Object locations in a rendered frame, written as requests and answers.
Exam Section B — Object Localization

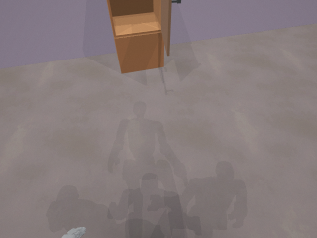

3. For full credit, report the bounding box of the cupboard door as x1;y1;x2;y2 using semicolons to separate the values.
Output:
161;0;172;56

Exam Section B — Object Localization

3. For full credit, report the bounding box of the left robot hand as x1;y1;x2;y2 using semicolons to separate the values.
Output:
62;227;86;238

